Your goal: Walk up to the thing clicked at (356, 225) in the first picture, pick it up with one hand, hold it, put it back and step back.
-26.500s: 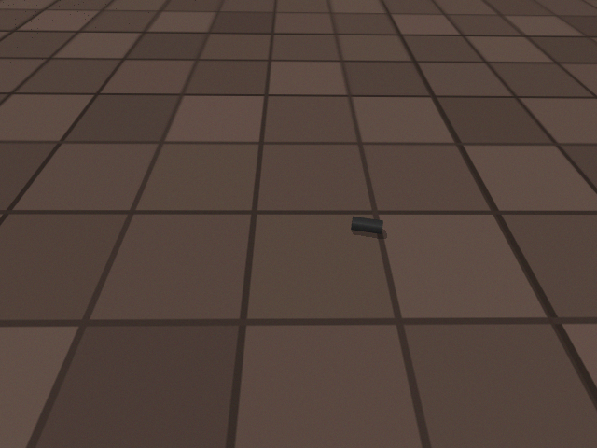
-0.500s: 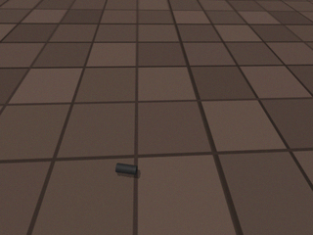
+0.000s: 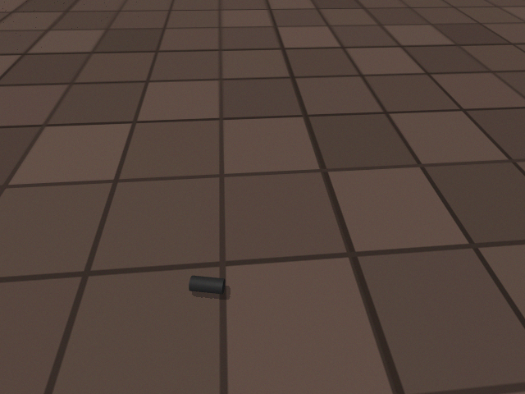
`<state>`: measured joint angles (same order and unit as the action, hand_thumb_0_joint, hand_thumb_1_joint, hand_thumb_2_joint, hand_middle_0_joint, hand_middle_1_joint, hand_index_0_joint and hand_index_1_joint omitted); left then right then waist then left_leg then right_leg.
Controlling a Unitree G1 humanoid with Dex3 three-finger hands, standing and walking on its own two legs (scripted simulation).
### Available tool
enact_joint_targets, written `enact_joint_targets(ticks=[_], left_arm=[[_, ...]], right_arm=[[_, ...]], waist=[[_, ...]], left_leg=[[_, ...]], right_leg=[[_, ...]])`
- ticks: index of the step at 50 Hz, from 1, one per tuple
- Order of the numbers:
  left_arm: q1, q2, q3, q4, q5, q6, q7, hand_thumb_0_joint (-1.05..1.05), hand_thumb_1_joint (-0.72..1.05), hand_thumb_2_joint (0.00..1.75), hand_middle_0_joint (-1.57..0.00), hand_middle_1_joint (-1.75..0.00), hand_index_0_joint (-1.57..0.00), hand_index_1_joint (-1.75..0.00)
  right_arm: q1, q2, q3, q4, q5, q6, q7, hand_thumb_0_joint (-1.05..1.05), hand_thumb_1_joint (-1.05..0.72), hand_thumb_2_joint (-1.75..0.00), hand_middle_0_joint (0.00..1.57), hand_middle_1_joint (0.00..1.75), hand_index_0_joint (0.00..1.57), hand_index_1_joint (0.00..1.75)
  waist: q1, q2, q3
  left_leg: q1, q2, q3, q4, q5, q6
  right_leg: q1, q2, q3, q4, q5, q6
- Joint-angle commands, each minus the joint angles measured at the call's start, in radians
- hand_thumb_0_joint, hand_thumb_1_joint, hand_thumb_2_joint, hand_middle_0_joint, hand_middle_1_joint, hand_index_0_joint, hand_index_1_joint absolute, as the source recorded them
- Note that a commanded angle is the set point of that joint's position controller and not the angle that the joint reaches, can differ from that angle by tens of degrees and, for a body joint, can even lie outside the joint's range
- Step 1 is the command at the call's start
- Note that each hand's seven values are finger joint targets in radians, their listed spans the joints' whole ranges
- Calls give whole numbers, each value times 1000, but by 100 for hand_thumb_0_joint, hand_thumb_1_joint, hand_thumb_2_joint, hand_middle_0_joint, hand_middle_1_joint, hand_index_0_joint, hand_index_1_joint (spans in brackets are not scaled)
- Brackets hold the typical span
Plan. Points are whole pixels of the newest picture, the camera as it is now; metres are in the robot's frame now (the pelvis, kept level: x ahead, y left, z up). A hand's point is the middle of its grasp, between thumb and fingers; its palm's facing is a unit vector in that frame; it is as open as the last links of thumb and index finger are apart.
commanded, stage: stand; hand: left
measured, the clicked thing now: (207, 284) +0.72 +0.22 -0.75
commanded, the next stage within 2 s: walk up in 0.36 s
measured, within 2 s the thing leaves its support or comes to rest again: neither
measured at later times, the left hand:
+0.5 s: hand out of the picture +0.08 +0.27 -0.15, palm faces +0.01 -0.94 -0.35, open 7.4 cm
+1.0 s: hand (105, 354) +0.25 +0.29 -0.15, palm faces -0.10 -0.90 -0.41, open 7.4 cm
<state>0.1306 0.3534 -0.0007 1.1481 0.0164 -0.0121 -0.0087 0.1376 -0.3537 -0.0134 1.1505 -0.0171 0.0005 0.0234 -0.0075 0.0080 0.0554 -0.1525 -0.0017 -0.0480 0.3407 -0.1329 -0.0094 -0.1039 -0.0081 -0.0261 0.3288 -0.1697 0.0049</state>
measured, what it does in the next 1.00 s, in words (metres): walks ahead: left foot, then right foot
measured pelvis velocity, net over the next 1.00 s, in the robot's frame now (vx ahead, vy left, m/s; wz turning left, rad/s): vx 0.18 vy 0.01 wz -0.04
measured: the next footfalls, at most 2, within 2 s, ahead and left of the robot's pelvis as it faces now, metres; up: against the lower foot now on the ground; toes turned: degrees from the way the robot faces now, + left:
left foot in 0.62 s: +0.16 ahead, +0.16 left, +0.00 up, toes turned +3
right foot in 0.98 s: +0.30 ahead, -0.12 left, +0.00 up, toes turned -4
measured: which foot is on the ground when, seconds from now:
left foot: down 0.00-0.42, up 0.44-0.60, down 0.62-1.00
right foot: down 0.00-0.62, up 0.64-0.96, down 0.98-1.00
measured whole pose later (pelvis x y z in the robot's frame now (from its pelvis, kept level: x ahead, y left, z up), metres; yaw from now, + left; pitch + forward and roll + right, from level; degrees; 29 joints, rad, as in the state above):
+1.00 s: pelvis +0.18 +0.01 -0.03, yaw -2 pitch -3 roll +1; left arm 0.28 0.42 0.07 0.91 0.03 -0.04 -0.07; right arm 0.36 -0.42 -0.07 0.88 -0.03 -0.04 0.05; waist -0.03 0.03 0.08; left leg -0.12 0.08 0.07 0.63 -0.44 0.00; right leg -0.36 -0.04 -0.03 0.61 -0.19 -0.02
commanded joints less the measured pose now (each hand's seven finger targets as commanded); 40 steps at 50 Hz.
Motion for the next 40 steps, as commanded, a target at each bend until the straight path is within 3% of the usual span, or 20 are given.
enact_joint_targets(ticks=[1,17,18,19,20,21,22,23,25,27,29,30,31,32,33,34,35,37,40], left_arm=[[-53,217,44,-72,-6,-25,8,0,90,90,-20,-30,-20,-30],[-36,216,37,-74,-11,-21,10,0,90,90,-20,-30,-20,-30],[36,281,92,-108,2,-29,-8,0,90,90,-20,-30,-20,-30],[89,295,105,-95,14,-29,-13,0,90,90,-20,-30,-20,-30],[130,305,118,-100,17,-31,-14,0,90,90,-20,-30,-20,-30],[164,327,132,-109,20,-37,-10,0,90,90,-20,-30,-20,-30],[158,338,142,-133,24,-49,-6,0,90,90,-20,-30,-20,-30],[147,321,141,-145,18,-53,-5,0,90,90,-20,-30,-20,-30],[84,315,142,-189,19,-56,-7,0,90,90,-20,-30,-20,-30],[2,318,138,-238,27,-53,-19,0,90,90,-20,-30,-20,-30],[-9,286,125,-265,16,-39,-31,0,90,90,-20,-30,-20,-30],[32,241,110,-270,18,-32,-34,0,90,90,-20,-30,-20,-30],[79,186,92,-281,13,-29,-35,0,90,90,-20,-30,-20,-30],[93,153,83,-296,6,-28,-30,0,90,90,-20,-30,-20,-30],[89,264,108,-286,9,-27,-21,0,90,90,-20,-30,-20,-30],[111,284,104,-280,0,-29,-19,0,90,90,-20,-30,-20,-30],[157,280,105,-258,-7,-29,-23,0,90,90,-20,-30,-20,-30],[194,287,110,-235,-4,-34,-31,0,90,90,-20,-30,-20,-30],[164,263,109,-266,3,-33,-52,0,90,90,-20,-30,-20,-30]], right_arm=[[-67,-214,-32,-73,3,-33,-20,0,-90,-90,20,30,20,30],[-45,-214,-15,-67,9,-33,-26,0,-90,-90,20,30,20,30],[18,-277,-65,-111,-7,-38,-5,0,-90,-90,20,30,20,30],[6,-286,-74,-120,-18,-35,4,0,-90,-90,20,30,20,30],[-50,-262,-74,-156,-22,-33,8,0,-90,-90,20,30,20,30],[-106,-222,-71,-192,-22,-33,12,0,-90,-90,20,30,20,30],[-107,-211,-75,-205,-32,-40,10,0,-90,-90,20,30,20,30],[-82,-235,-86,-202,-30,-45,12,0,-90,-90,20,30,20,30],[-19,-233,-95,-214,-25,-47,28,0,-90,-90,20,30,20,30],[44,-216,-106,-218,-21,-52,40,0,-90,-90,20,30,20,30],[145,-209,-124,-195,-27,-59,34,0,-90,-90,20,30,20,30],[215,-233,-140,-176,-34,-64,23,0,-90,-90,20,30,20,30],[286,-290,-160,-176,-42,-68,11,0,-90,-90,20,30,20,30],[311,-395,-173,-204,-50,-76,7,0,-90,-90,20,30,20,30],[217,-421,-175,-246,-18,-77,8,0,-90,-90,20,30,20,30],[159,-385,-158,-268,-12,-78,5,0,-90,-90,20,30,20,30],[124,-344,-142,-287,-11,-82,3,0,-90,-90,20,30,20,30],[126,-316,-131,-300,-8,-90,0,0,-90,-90,20,30,20,30],[157,-315,-130,-319,-12,-92,4,0,-90,-90,20,30,20,30]], waist=[[9,14,-40],[6,1,-49],[18,-25,-136],[45,-20,-72],[77,-63,14],[108,-168,85],[107,-154,124],[87,-94,110],[41,-95,22],[-4,-176,31],[-58,-115,29],[-79,-22,-13],[-108,162,-41],[-117,315,-39],[-88,170,3],[-46,88,50],[-15,90,66],[-10,127,60],[-22,146,62]], left_leg=[[-35,108,-111,-84,-95,30],[-8,112,-98,-59,17,25],[-34,58,-79,18,-448,83],[-177,54,-84,58,-598,87],[-343,25,-43,140,-543,71],[-479,1,44,329,-340,44],[-544,70,15,401,-275,28],[-533,91,-11,442,-269,28],[-393,103,-6,407,-292,25],[-174,102,28,267,-262,36],[61,30,122,119,-90,16],[229,-4,122,133,-94,14],[316,98,-48,24,-324,54],[235,377,-559,-198,-686,169],[101,438,-622,-223,-738,258],[61,415,-518,-190,-631,264],[40,367,-408,-167,-548,238],[10,308,-247,-144,-363,211],[-23,284,-125,-135,-225,227]], right_leg=[[-13,-117,111,-83,-94,-25],[-16,-118,111,-68,-25,-23],[40,-63,110,-31,-427,-69],[47,-99,177,-41,-593,-96],[89,-157,270,-89,-653,-132],[151,-276,404,-198,-631,-184],[173,-363,458,-221,-447,-237],[174,-355,435,-206,-329,-254],[115,-288,321,-198,-361,-217],[-69,-243,217,-151,-324,-188],[-240,-154,98,17,-291,-152],[-360,-105,54,163,-298,-126],[-486,-17,-1,408,-363,-101],[-606,102,37,685,-441,-59],[-544,18,174,741,-410,-66],[-554,-16,179,776,-334,-60],[-535,-39,174,760,-272,-58],[-469,-67,147,658,-208,-38],[-398,-69,78,509,-193,-7]])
